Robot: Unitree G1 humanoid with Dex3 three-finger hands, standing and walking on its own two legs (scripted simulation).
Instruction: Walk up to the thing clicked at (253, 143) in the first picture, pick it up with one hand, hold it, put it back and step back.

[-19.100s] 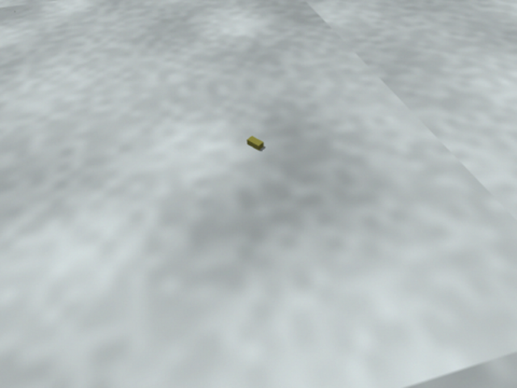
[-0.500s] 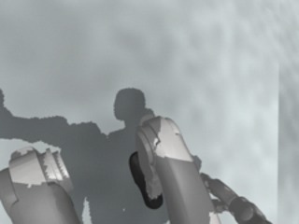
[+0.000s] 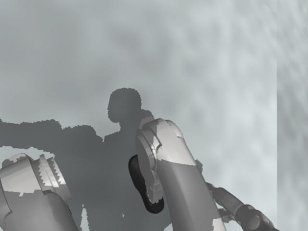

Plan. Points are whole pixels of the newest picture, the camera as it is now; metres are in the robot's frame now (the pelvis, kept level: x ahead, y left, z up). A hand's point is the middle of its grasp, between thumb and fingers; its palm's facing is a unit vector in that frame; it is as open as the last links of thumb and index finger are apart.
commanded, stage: rest palm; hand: left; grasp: from above
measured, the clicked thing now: out of the picture +0.42 +0.37 -0.28
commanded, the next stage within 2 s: close in 0.24 s
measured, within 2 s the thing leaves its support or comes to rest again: neither
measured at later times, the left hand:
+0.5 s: hand out of the picture +0.40 +0.36 -0.25, palm faces -0.46 -0.19 -0.87, open 13.4 cm
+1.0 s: hand out of the picture +0.40 +0.36 -0.25, palm faces -0.44 -0.18 -0.88, open 11.1 cm
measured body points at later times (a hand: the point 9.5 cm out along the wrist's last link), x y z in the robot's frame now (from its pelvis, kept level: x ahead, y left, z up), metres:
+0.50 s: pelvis +0.00 +0.00 +0.00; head +0.27 +0.15 +0.33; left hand +0.42 +0.37 -0.20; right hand +0.10 -0.25 -0.06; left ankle +0.06 +0.14 -0.26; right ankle +0.11 -0.13 -0.26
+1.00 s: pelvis +0.00 +0.00 +0.00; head +0.26 +0.15 +0.34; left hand +0.42 +0.36 -0.20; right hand +0.09 -0.25 -0.06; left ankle +0.06 +0.14 -0.26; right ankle +0.11 -0.13 -0.26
